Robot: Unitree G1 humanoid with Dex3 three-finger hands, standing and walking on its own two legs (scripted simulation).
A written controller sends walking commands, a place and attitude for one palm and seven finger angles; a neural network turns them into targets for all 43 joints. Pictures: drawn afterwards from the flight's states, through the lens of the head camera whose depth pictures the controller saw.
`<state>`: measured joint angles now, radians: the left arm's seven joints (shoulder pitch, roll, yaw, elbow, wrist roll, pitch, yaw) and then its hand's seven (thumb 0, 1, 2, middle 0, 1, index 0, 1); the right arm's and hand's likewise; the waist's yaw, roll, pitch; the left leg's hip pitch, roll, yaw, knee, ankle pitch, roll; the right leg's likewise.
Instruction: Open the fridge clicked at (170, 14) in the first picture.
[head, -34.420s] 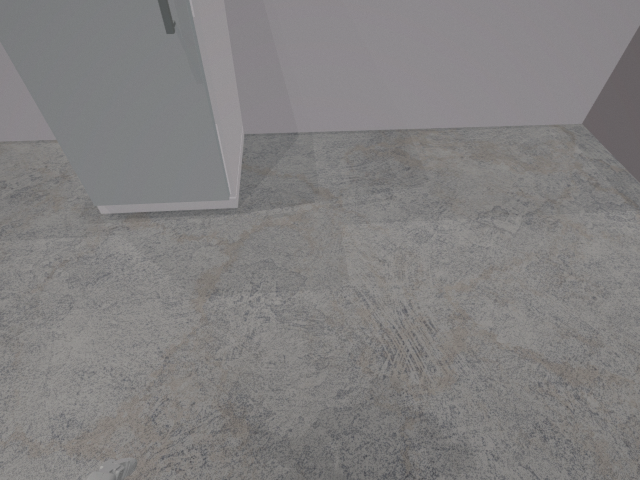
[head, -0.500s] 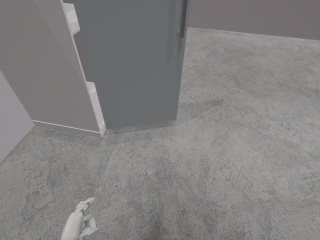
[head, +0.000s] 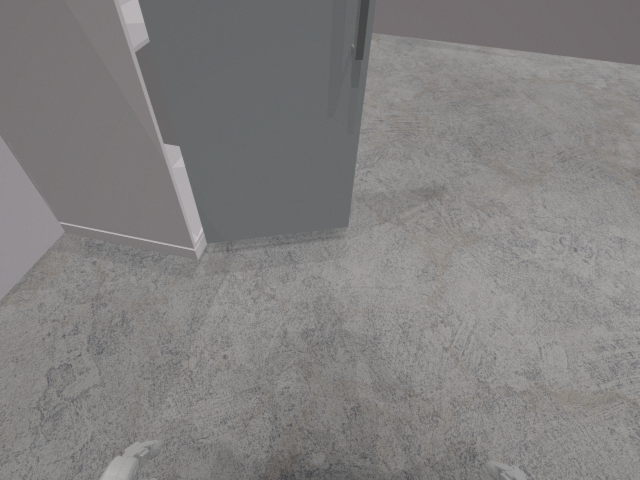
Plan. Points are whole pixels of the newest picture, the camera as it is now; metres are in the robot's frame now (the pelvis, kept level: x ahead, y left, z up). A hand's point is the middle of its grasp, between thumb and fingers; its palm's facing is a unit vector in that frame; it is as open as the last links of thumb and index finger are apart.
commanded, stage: let the arm hang, fingers relaxed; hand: right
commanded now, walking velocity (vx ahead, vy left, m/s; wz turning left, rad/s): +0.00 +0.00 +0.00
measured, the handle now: out of the picture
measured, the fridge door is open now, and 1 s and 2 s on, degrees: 66 66 66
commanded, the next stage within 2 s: look to check the result in 0.86 s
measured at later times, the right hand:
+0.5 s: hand out of the picture +0.10 -0.29 -0.14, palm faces -0.08 +0.92 -0.39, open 7.4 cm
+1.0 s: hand out of the picture +0.18 -0.25 -0.14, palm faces -0.12 +0.94 -0.33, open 7.4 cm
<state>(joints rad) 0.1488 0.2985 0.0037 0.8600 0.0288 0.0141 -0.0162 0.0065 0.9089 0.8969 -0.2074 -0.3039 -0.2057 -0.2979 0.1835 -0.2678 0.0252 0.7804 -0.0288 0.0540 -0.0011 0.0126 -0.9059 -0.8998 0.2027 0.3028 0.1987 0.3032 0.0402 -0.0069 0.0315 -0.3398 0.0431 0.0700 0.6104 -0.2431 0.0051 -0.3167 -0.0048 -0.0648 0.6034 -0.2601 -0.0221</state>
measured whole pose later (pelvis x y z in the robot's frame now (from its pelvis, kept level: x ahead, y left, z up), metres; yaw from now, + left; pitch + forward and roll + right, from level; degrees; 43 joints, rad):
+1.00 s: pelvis +0.07 -0.02 +0.02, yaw +3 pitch +0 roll +0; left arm 0.08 0.34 0.00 1.12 0.02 0.00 0.00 0.00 0.91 0.90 -0.21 -0.30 -0.21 -0.30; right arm 0.06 -0.33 0.02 1.11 -0.02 -0.02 -0.01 0.01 -0.90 -0.90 0.21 0.30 0.20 0.30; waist 0.02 0.00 0.06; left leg -0.13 0.03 0.03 0.32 -0.18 -0.02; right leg -0.08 0.01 -0.11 0.30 -0.21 -0.03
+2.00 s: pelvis +0.07 -0.01 +0.02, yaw +3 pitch -1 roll +0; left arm 0.11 0.33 0.00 1.15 0.01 0.00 0.00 0.00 0.91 0.90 -0.21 -0.30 -0.21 -0.30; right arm 0.09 -0.34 0.02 1.13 -0.02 -0.02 -0.01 0.01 -0.90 -0.90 0.21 0.30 0.20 0.30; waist 0.02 0.01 0.05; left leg -0.10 0.02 0.02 0.28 -0.17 -0.02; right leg -0.05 0.00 -0.12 0.27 -0.21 -0.03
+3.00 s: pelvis +0.06 -0.02 +0.02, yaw +3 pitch -1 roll +0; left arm 0.11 0.33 0.01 1.15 0.01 -0.01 0.00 0.00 0.91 0.90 -0.21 -0.30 -0.21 -0.30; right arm 0.10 -0.35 0.02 1.14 -0.02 -0.02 -0.01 0.01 -0.90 -0.90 0.21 0.30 0.20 0.30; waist 0.02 0.01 0.05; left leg -0.09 0.03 0.02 0.27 -0.15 -0.02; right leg -0.05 0.01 -0.11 0.26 -0.19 -0.03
